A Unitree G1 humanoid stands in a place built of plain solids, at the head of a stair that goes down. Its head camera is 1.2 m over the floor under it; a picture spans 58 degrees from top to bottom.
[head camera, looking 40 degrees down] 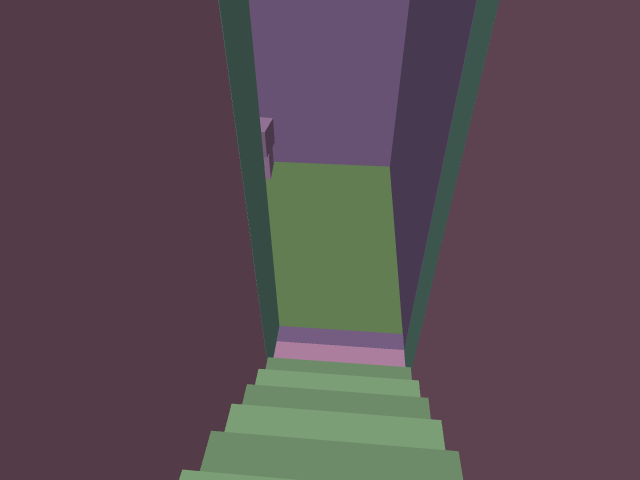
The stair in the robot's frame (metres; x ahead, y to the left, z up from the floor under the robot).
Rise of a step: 0.19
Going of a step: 0.22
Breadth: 0.91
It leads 5 degrees to the right of straight ahead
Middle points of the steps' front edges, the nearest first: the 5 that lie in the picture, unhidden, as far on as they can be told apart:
0.75 -0.05 -0.39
0.96 -0.06 -0.58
1.18 -0.08 -0.77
1.39 -0.10 -0.97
1.61 -0.12 -1.16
